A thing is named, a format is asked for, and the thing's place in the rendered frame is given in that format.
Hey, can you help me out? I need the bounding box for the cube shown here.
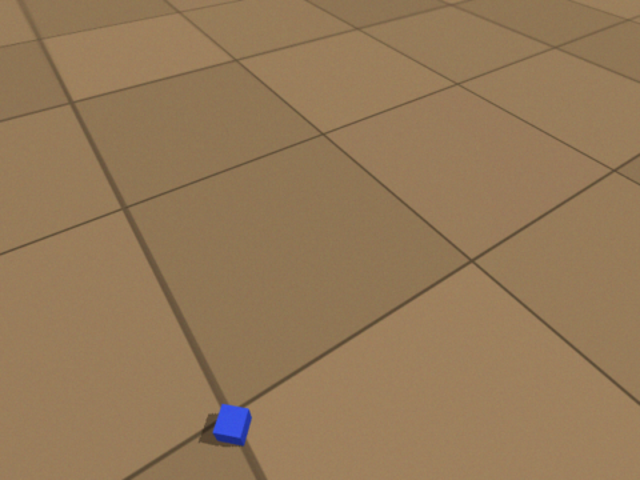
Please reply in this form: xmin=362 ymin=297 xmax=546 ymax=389
xmin=213 ymin=404 xmax=252 ymax=446

